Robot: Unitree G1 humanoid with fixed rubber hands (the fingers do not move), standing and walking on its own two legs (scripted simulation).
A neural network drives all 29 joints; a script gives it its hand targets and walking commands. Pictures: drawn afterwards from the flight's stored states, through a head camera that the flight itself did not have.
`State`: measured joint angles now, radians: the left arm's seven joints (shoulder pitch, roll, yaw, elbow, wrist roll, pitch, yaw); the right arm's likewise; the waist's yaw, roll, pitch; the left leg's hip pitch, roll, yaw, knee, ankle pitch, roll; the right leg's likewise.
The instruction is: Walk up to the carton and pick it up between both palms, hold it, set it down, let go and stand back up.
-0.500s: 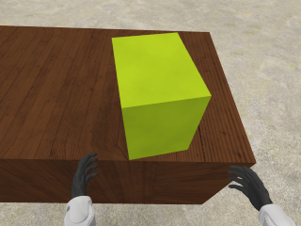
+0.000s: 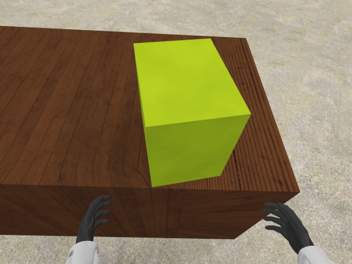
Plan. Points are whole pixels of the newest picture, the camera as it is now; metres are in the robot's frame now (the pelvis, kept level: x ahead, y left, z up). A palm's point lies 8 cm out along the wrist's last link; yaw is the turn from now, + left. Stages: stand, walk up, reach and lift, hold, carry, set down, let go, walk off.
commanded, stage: set down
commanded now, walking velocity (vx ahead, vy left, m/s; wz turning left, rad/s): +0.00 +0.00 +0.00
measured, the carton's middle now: (180, 115) +0.46 +0.03 +0.04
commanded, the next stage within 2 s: let go in 1.48 s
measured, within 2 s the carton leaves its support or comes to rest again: neither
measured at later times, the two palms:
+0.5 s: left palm (84, 236) +0.17 +0.22 -0.05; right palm (287, 238) +0.20 -0.23 -0.05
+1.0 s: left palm (80, 246) +0.15 +0.24 -0.08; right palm (276, 244) +0.19 -0.21 -0.07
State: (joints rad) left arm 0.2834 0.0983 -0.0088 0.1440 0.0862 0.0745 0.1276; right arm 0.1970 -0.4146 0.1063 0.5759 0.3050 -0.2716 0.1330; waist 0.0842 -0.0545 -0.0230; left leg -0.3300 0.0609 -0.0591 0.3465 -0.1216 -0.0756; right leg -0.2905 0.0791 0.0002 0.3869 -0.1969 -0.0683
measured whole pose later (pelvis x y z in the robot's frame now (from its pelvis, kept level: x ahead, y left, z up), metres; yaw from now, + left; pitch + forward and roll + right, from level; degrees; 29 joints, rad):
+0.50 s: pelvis +0.01 +0.00 +0.00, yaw +0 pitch +5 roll +0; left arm 0.28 0.18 -0.01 0.22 0.08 0.07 0.04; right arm 0.21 -0.33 0.10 0.58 0.24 -0.28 0.04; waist 0.08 -0.06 0.01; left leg -0.30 0.06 -0.06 0.35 -0.14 -0.08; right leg -0.26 0.07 0.00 0.39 -0.22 -0.07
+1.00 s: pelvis +0.02 +0.00 +0.00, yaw +0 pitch +5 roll +0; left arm 0.28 0.23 -0.01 0.32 0.07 0.08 -0.01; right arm 0.22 -0.22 0.08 0.60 0.11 -0.26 -0.04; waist 0.08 -0.06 0.05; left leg -0.28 0.06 -0.06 0.35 -0.15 -0.08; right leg -0.24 0.07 0.00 0.39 -0.23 -0.07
